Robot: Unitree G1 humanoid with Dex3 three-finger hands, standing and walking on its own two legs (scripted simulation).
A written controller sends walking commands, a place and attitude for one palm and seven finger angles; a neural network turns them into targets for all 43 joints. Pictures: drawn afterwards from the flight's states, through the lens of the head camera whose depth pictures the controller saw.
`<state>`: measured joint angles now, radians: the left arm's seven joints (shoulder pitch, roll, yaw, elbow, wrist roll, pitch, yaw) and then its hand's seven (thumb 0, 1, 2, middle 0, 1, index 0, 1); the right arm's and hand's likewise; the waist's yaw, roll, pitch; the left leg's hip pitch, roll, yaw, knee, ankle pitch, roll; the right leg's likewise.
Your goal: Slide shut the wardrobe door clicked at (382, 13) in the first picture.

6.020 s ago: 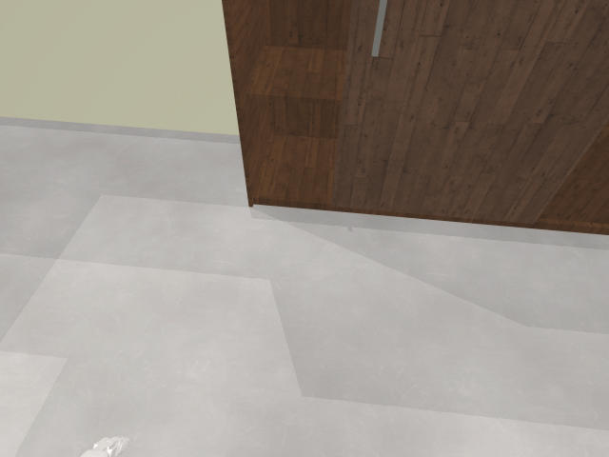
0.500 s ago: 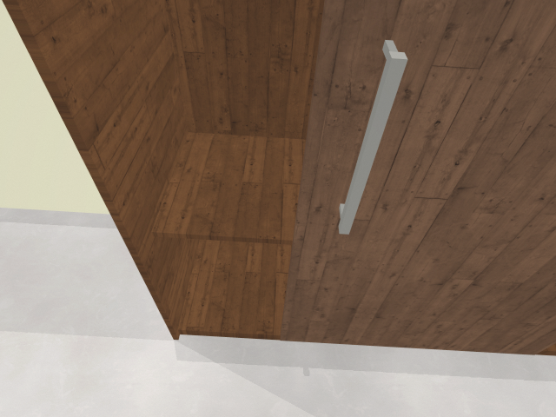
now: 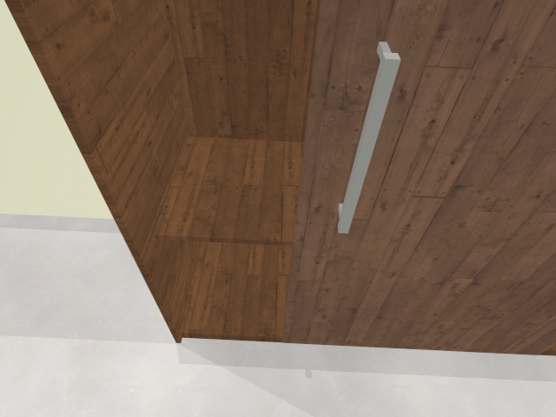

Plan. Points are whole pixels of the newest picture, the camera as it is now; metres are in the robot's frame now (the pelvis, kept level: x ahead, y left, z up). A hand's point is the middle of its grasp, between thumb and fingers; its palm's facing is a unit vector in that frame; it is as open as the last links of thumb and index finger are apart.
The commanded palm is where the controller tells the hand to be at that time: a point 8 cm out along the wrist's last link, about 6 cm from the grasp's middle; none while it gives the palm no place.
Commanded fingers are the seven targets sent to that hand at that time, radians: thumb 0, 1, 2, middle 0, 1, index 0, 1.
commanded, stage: look again from close up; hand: right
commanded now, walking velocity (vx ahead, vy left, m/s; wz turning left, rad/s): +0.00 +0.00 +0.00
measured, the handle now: (359, 154) +0.47 -0.09 +0.15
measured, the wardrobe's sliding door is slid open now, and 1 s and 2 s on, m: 0.37 0.37 0.37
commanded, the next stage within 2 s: raise the hand with hooked fingers in 0.14 s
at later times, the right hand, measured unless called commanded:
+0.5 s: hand (426, 369) +0.20 -0.18 +0.02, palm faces +0.11 +0.99 -0.02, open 7.7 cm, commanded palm +0.12 -0.24 -0.04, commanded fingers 0.00 -0.57 -0.76 0.22 0.51 0.22 0.51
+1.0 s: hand (461, 390) +0.18 -0.22 +0.01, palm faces -0.03 +1.00 -0.06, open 10.6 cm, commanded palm +0.14 -0.28 +0.03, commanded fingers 0.00 0.01 -0.51 0.27 0.88 0.27 0.88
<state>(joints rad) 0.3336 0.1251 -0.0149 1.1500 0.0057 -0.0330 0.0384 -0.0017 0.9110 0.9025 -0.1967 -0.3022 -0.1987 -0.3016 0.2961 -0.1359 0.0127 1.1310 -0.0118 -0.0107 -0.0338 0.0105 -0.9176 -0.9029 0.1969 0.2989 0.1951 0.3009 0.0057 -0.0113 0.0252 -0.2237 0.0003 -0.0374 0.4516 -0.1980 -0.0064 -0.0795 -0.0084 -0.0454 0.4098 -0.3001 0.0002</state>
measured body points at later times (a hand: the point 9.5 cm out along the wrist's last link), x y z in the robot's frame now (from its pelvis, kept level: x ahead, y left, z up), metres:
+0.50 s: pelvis -0.03 +0.00 -0.03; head -0.03 +0.01 +0.42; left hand +0.13 +0.26 -0.10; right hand +0.19 -0.23 +0.02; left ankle +0.03 +0.12 -0.74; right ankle -0.05 -0.12 -0.74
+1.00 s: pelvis -0.03 +0.00 -0.06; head +0.00 +0.00 +0.39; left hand +0.16 +0.19 -0.14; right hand +0.17 -0.27 +0.02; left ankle +0.03 +0.12 -0.74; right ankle -0.05 -0.12 -0.74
